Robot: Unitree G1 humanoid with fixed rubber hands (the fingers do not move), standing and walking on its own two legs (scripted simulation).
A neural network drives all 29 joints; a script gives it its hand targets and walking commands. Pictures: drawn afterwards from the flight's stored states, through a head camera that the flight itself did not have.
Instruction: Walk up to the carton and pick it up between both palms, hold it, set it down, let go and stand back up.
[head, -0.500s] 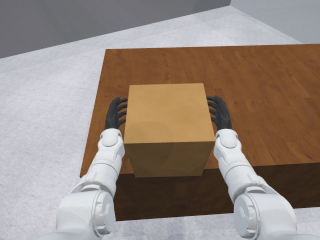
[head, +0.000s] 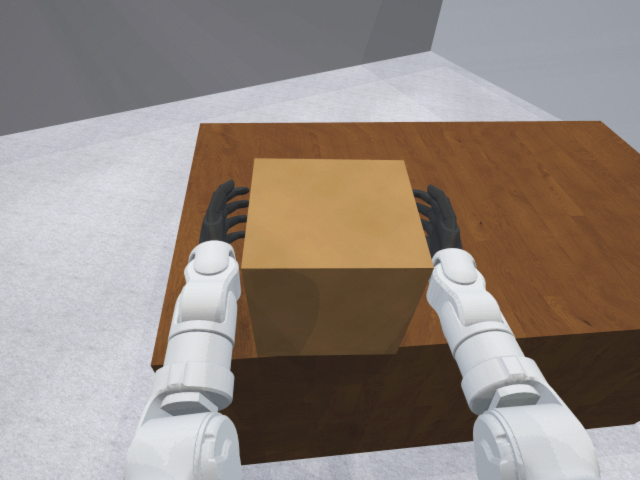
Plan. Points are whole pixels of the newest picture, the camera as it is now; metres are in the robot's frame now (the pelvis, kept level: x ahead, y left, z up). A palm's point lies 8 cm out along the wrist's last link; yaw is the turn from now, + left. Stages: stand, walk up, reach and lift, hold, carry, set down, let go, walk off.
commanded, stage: reach and lift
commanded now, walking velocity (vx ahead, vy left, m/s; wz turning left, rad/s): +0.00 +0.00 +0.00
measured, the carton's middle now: (328, 260) +0.39 -0.01 +0.07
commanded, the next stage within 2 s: hold in 1.44 s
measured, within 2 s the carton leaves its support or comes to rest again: neither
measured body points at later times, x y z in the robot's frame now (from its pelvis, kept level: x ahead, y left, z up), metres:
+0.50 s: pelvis -0.01 +0.00 +0.00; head -0.03 +0.03 +0.45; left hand +0.38 +0.14 +0.14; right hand +0.37 -0.15 +0.13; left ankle +0.00 +0.11 -0.75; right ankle +0.01 -0.12 -0.75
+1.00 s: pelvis -0.01 +0.00 +0.00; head -0.04 +0.03 +0.45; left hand +0.37 +0.15 +0.16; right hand +0.36 -0.15 +0.14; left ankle +0.00 +0.11 -0.75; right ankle +0.01 -0.12 -0.75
